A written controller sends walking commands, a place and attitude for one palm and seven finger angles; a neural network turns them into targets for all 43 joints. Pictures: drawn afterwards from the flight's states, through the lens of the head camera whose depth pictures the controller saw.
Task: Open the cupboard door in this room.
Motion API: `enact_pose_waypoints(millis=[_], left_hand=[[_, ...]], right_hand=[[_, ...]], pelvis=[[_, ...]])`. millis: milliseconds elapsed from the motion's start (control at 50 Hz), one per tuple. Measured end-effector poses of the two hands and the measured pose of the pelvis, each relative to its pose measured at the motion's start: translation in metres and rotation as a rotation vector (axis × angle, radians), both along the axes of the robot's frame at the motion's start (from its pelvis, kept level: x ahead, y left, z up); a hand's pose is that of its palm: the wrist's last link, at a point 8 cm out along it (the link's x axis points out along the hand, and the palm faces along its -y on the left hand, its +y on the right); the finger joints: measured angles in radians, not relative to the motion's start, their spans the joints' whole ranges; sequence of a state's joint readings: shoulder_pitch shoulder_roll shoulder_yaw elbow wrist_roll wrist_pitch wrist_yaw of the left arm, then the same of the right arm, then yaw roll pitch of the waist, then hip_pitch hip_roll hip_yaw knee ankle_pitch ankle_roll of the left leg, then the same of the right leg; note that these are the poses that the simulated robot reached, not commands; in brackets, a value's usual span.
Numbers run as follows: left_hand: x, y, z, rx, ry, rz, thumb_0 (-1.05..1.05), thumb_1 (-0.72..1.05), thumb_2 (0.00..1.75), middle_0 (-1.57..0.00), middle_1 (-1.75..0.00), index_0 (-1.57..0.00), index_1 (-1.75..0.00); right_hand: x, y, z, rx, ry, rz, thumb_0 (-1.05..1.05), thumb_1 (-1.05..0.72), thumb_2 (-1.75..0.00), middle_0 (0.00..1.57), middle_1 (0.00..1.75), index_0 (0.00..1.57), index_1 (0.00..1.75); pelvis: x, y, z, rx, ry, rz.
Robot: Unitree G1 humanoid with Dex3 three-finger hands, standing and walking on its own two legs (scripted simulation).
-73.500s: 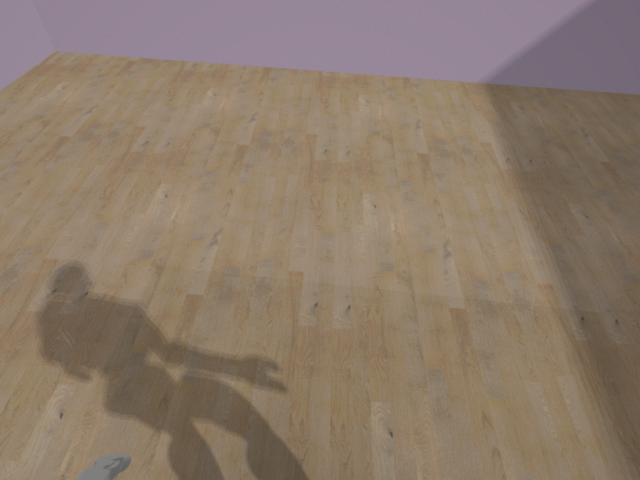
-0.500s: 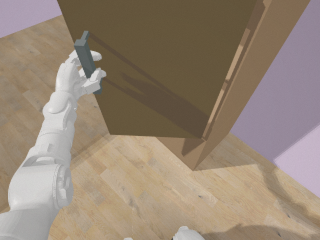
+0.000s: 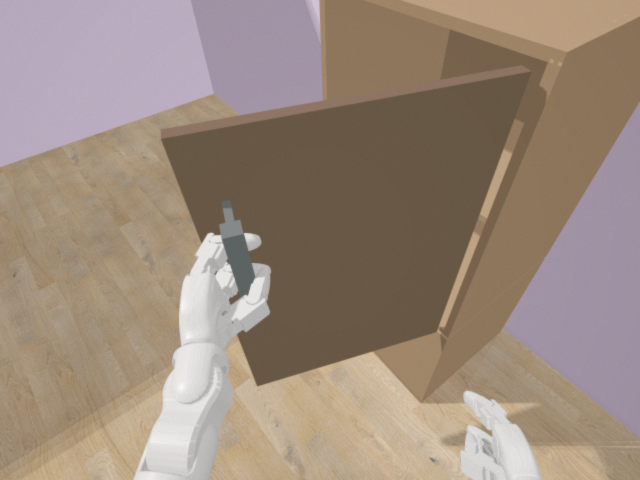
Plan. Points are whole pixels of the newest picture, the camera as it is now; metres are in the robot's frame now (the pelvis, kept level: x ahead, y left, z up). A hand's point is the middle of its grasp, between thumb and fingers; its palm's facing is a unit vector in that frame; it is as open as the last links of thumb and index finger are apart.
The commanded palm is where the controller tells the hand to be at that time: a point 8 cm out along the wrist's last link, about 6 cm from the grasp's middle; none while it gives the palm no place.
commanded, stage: pull the door open along its arc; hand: left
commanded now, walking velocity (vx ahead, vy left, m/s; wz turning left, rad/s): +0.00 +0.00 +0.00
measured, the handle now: (241, 262) +0.35 +0.12 +0.11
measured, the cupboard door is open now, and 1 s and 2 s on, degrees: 70 81 81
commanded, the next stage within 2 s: open thumb and fingers to let go in 0.26 s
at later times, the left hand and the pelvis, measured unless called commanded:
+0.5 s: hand (291, 347) +0.24 +0.05 +0.11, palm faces +0.29 -0.96 -0.01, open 6.6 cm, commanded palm +0.19 +0.09 +0.11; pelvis -0.01 -0.03 +0.00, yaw +3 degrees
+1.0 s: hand (274, 346) +0.24 +0.06 +0.11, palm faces +0.23 -0.97 +0.01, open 13.9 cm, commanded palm +0.20 +0.10 +0.11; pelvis -0.03 +0.00 +0.00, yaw +3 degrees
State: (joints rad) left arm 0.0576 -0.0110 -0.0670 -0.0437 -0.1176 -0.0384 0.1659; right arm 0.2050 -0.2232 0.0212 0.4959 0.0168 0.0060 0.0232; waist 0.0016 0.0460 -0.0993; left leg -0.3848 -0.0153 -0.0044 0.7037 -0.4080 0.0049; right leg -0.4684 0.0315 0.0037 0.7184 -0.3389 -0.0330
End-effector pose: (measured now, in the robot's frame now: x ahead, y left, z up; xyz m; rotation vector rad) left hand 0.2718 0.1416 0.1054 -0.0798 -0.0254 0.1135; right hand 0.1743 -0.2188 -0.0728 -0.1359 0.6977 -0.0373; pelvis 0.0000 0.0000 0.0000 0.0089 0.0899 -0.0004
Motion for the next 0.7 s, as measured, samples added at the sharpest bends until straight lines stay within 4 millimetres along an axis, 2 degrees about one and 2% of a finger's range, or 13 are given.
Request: enact_pose_waypoints(millis=[60, 140, 280, 360, 520, 600, 700], left_hand=[[-0.025, -0.015, 0.003, 0.003, 0.025, 0.054, 0.02, 0.64, 0.74, -0.32, -1.31, -0.33, -1.29], [-0.047, -0.031, 0.005, 0.019, 0.051, 0.110, 0.03, 0.63, 0.73, -0.32, -1.29, -0.34, -1.31], [-0.069, -0.046, 0.008, 0.079, 0.064, 0.090, 0.02, 0.61, 0.69, -0.34, -1.29, -0.35, -1.32], [-0.074, -0.051, 0.008, 0.077, 0.062, 0.106, 0.02, 0.61, 0.70, -0.34, -1.30, -0.35, -1.33], [-0.069, -0.049, 0.006, 0.081, 0.046, 0.181, 0.02, 0.56, 0.75, -0.36, -1.31, -0.36, -1.32], [-0.071, -0.045, 0.008, 0.070, 0.035, 0.193, 0.02, 0.46, 0.71, -0.36, -1.30, -0.36, -1.31], [-0.074, -0.042, 0.009, 0.069, 0.016, 0.177, 0.01, 0.23, 0.62, -0.35, -1.28, -0.35, -1.28]], right_hand=[[0.018, 0.010, 0.008, 0.009, -0.033, 0.041, 0.01, -0.90, -0.90, 0.20, 0.30, 0.20, 0.30], [0.032, 0.018, 0.014, 0.015, -0.047, 0.079, 0.01, -0.90, -0.90, 0.20, 0.30, 0.20, 0.30], [0.029, 0.012, 0.011, 0.040, -0.030, 0.070, 0.01, -0.90, -0.90, 0.20, 0.30, 0.20, 0.30], [0.019, 0.000, 0.002, 0.022, -0.003, 0.066, 0.01, -0.90, -0.90, 0.20, 0.30, 0.20, 0.30], [-0.006, -0.021, -0.015, -0.031, 0.077, 0.056, 0.01, -0.90, -0.90, 0.20, 0.30, 0.20, 0.30], [-0.015, -0.022, -0.015, -0.040, 0.086, 0.047, 0.01, -0.90, -0.90, 0.20, 0.30, 0.20, 0.30], [-0.019, -0.017, -0.010, -0.043, 0.065, 0.047, 0.01, -0.90, -0.90, 0.20, 0.30, 0.20, 0.30]], pelvis=[[0.001, -0.004, 0.000, 0.001, -0.020, 0.012], [0.002, -0.011, 0.001, 0.000, -0.046, 0.024], [0.005, -0.023, 0.001, -0.001, -0.079, 0.025], [0.003, -0.028, -0.001, -0.003, -0.094, 0.040], [-0.009, -0.033, 0.000, 0.005, -0.098, 0.056], [-0.014, -0.033, 0.002, 0.007, -0.101, 0.056], [-0.020, -0.029, 0.003, 0.005, -0.108, 0.055]])
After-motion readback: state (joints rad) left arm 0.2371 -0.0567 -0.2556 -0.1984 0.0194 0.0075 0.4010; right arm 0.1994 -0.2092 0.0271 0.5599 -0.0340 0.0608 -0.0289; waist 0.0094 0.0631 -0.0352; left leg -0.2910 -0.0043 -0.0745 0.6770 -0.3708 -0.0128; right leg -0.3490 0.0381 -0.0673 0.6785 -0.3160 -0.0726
